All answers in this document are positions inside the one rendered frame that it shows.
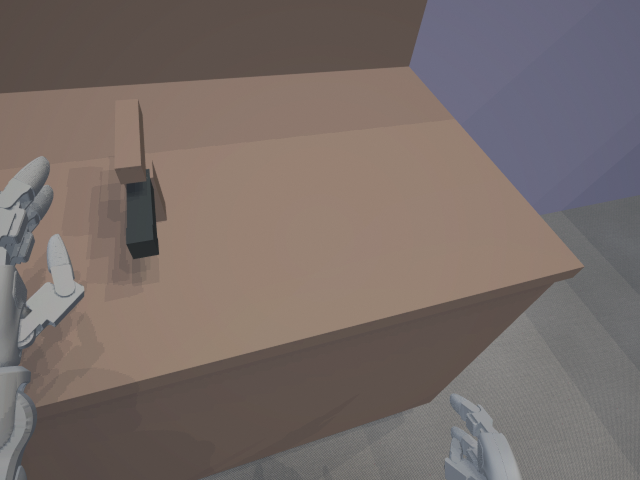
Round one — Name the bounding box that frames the robot left hand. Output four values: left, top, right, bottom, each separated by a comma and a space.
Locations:
0, 156, 84, 367

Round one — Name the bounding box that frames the counter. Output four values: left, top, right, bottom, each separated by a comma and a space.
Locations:
0, 0, 585, 480

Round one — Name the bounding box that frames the tap lever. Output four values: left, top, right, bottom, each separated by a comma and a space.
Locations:
126, 169, 159, 259

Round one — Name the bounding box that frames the left robot forearm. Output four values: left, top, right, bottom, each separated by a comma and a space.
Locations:
0, 366, 37, 480

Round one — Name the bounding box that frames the robot right hand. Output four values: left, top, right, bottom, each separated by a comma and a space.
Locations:
445, 393, 523, 480

